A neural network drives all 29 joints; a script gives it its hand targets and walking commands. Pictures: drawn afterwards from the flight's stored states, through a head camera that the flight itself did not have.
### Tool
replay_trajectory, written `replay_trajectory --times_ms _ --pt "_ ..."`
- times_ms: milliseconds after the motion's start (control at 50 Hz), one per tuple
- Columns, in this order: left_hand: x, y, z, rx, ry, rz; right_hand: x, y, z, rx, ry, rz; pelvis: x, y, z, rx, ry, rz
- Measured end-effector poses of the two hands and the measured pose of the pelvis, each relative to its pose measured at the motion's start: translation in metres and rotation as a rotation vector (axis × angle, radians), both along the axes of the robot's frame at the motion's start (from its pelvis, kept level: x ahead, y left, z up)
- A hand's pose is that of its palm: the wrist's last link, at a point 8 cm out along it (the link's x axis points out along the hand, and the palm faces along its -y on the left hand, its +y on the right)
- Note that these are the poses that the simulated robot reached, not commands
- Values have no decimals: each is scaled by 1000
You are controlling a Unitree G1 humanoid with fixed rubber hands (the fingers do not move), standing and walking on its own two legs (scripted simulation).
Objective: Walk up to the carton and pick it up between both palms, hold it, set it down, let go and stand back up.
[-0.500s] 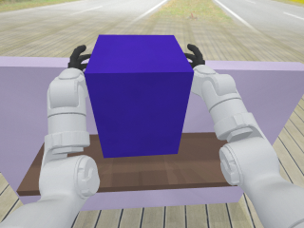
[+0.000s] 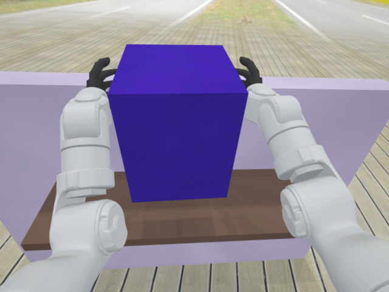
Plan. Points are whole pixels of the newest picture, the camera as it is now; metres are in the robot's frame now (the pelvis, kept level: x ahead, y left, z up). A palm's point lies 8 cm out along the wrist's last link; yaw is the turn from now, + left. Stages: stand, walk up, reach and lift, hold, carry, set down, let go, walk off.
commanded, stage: hold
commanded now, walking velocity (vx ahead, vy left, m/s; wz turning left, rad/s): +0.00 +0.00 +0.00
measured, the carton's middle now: (177, 122) +0.38 +0.01 +0.23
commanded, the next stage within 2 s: none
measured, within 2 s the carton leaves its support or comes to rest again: neither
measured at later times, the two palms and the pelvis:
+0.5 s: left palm (98, 97) +0.37 +0.16 +0.29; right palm (251, 94) +0.37 -0.13 +0.29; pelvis +0.00 +0.00 +0.00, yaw +0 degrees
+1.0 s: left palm (103, 96) +0.38 +0.15 +0.29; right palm (254, 93) +0.38 -0.14 +0.30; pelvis +0.00 +0.00 +0.00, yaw +0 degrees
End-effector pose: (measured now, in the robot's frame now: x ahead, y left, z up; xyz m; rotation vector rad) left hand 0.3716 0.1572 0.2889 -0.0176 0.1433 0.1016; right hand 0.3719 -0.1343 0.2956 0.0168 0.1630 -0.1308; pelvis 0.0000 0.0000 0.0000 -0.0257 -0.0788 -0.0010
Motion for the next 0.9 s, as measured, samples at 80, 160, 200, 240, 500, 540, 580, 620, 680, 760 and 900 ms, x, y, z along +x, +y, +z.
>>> replay_trajectory --times_ms 80,160,200,240,500,540,580,620,680,760,900 --pt "0 0 1 0 -1 0 0 0 0 -2 0 1 0 0 0 0 1 -1" --pt "0 0 1 3 -1 1 1 0 0 -3 1 2 0 0 0 0 0 -1" --pt "0 0 1 4 -2 1 1 0 0 -3 0 2 1 0 0 0 -1 0" --pt "0 0 1 3 -2 1 1 0 0 -3 1 3 1 0 0 0 -2 0" --pt "0 0 0 -2 -1 1 0 0 -2 -4 4 2 0 0 0 0 0 -2" --pt "0 1 0 0 -3 1 0 1 -1 -3 2 2 0 0 0 0 1 -1" --pt "0 1 1 0 -4 2 0 1 -1 -2 2 2 0 0 0 0 0 -1" --pt "0 1 1 0 -3 2 0 1 -1 -1 4 2 0 0 0 0 0 -1" --pt "0 1 1 -1 -3 2 1 1 0 -3 4 2 0 0 0 0 0 -1" --pt "0 1 1 1 -5 2 1 1 0 -5 3 3 1 0 0 -1 1 0" --pt "5 -4 -1 13 9 -5 4 -4 -1 20 17 -7 1 0 0 -1 11 -3"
